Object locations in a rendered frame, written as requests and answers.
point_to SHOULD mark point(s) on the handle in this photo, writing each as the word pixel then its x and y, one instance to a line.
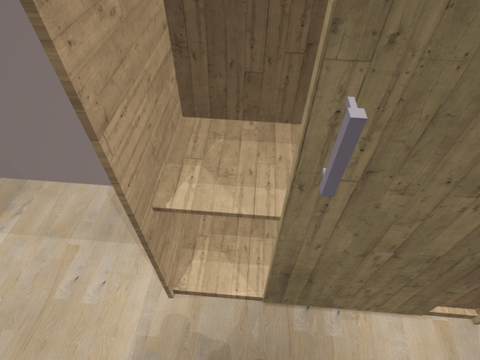
pixel 350 131

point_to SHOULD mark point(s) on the wardrobe door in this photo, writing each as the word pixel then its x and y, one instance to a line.
pixel 469 298
pixel 402 233

